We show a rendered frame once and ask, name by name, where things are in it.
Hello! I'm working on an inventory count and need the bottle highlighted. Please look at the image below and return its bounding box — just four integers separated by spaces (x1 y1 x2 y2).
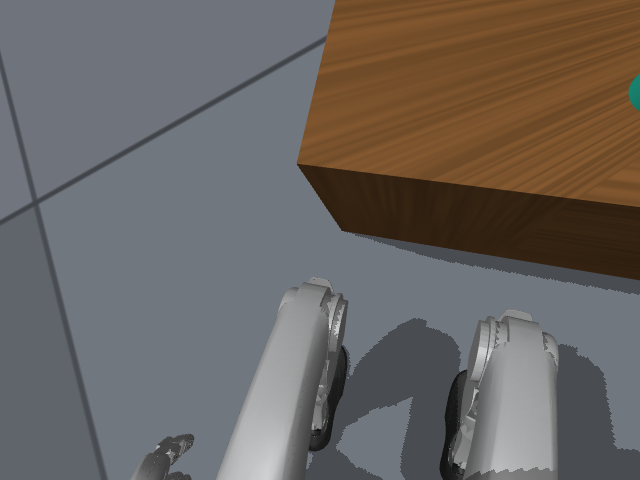
628 73 640 111

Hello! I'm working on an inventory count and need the right robot foot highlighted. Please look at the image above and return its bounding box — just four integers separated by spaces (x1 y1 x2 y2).
440 370 467 480

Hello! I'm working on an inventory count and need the left robot foot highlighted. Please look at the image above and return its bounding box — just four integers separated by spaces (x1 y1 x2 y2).
309 346 347 451

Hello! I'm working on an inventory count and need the left robot hand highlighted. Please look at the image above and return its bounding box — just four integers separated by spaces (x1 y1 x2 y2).
130 434 194 480

